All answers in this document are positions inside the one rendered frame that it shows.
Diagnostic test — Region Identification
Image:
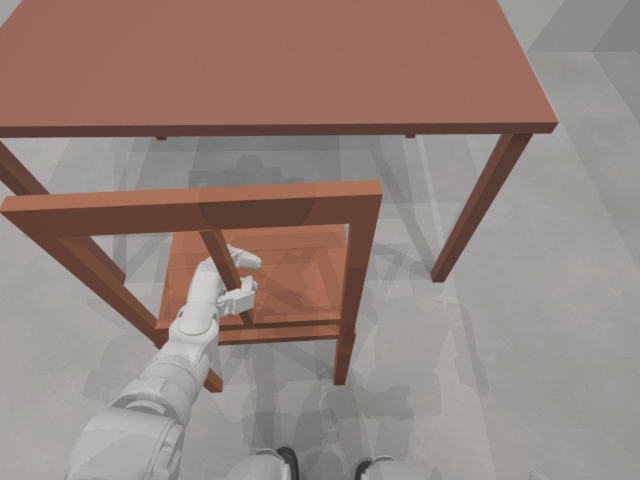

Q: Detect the robot left shin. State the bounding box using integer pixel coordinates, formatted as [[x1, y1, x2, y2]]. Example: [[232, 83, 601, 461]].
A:
[[255, 449, 283, 461]]

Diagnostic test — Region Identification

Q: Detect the chair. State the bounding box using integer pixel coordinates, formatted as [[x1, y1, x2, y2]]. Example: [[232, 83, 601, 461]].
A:
[[0, 180, 383, 393]]

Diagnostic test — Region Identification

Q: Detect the right robot thigh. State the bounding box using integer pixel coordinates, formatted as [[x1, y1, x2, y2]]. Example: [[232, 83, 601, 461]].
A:
[[361, 460, 424, 480]]

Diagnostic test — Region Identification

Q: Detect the robot left hand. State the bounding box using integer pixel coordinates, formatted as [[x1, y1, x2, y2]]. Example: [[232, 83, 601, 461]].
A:
[[186, 244, 262, 318]]

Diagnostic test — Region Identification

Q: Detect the table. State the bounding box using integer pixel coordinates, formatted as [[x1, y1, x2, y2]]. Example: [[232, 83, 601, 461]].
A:
[[0, 0, 559, 285]]

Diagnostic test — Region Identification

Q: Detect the robot left upper arm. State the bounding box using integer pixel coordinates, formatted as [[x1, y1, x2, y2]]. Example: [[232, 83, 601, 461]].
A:
[[66, 406, 185, 480]]

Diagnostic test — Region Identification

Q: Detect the left robot forearm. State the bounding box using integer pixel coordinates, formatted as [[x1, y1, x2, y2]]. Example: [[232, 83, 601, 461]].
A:
[[63, 301, 219, 480]]

